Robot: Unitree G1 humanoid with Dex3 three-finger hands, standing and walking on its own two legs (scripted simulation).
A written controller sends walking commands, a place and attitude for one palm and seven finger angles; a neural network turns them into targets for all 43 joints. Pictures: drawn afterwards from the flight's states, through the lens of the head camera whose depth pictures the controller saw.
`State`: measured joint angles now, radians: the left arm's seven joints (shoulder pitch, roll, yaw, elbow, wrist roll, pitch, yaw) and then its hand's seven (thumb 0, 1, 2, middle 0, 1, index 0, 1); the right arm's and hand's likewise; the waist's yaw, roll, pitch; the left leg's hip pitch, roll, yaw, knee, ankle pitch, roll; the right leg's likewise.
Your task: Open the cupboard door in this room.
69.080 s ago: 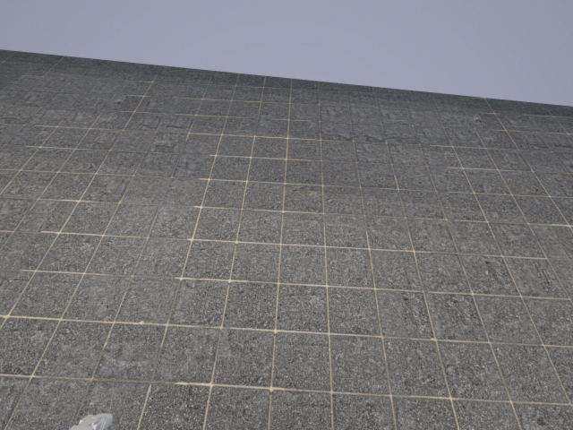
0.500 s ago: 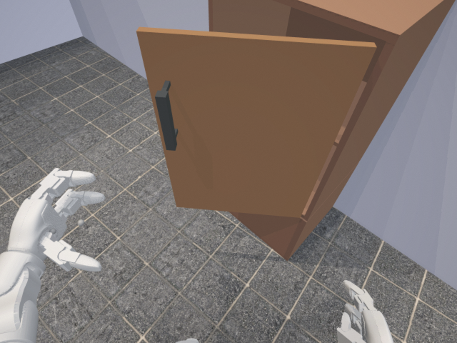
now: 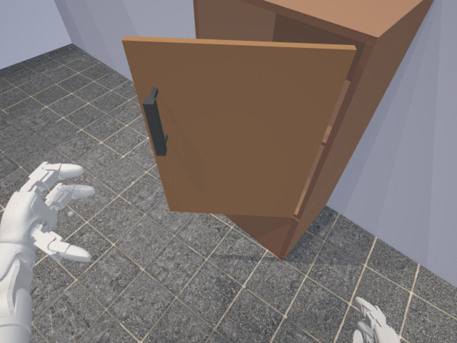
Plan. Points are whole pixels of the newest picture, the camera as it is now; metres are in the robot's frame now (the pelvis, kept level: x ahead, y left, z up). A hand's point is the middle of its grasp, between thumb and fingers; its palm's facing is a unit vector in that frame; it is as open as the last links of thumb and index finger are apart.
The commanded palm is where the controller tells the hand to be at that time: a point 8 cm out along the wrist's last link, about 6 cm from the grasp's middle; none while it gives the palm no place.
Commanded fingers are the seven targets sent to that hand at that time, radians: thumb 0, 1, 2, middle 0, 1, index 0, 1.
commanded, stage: raise the hand with hooked fingers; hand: left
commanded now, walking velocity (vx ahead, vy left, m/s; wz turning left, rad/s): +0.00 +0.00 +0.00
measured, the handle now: (158, 123) +0.54 +0.19 +0.07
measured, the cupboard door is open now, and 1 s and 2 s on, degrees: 39 39 39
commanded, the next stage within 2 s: move the hooked fingers beside the handle in 0.16 s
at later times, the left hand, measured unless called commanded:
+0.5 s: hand (83, 202) +0.31 +0.26 +0.09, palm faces +0.04 -1.00 -0.03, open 14.0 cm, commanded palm +0.29 +0.31 +0.09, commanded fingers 0.00 -0.50 0.30 -0.30 -1.20 -0.30 -1.20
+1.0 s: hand (93, 176) +0.37 +0.27 +0.08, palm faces +0.03 -1.00 +0.00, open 14.0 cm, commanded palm +0.35 +0.32 +0.08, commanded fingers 0.00 -0.50 0.30 -0.30 -1.20 -0.30 -1.20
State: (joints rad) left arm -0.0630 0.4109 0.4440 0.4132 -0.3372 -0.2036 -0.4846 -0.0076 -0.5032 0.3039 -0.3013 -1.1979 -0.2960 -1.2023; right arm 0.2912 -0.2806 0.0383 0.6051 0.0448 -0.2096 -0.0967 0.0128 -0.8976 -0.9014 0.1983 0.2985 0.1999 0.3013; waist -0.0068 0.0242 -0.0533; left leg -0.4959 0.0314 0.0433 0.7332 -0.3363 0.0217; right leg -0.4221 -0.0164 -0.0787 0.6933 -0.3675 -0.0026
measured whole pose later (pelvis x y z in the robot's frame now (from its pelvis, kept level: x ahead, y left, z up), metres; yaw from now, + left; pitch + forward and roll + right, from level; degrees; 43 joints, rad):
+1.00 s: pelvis +0.00 +0.00 -0.01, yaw -1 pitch +9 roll -1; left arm -0.42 0.50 0.48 0.83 -0.27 -0.28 -0.50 -0.01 -0.50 0.30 -0.30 -1.20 -0.30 -1.20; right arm 0.33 -0.29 0.03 0.64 0.04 -0.11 -0.09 0.01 -0.90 -0.90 0.20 0.30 0.20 0.30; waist -0.05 0.01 -0.06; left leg -0.59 0.04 0.05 0.77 -0.34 0.02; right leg -0.52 -0.01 -0.07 0.73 -0.37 -0.01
